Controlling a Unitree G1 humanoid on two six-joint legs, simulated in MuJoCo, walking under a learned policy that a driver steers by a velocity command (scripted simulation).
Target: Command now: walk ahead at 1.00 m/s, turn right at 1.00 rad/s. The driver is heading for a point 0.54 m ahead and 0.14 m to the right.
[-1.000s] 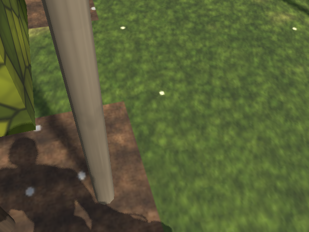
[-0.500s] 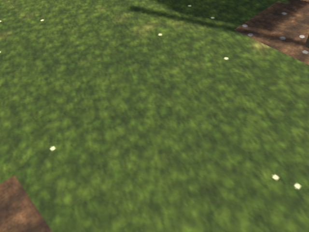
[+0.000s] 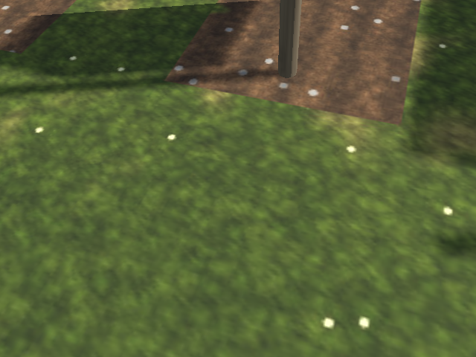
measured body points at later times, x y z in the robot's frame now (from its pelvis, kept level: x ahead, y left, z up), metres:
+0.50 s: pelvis +0.47 -0.08 +0.00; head +0.52 -0.10 +0.45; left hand +0.61 +0.17 -0.13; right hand +0.54 -0.39 -0.08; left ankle +0.71 -0.01 -0.68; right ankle +0.35 -0.08 -0.73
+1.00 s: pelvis +0.69 -0.13 +0.00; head +0.71 -0.14 +0.45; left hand +0.92 +0.01 -0.13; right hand +0.60 -0.37 -0.13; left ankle +0.77 -0.09 -0.73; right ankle +0.65 -0.25 -0.73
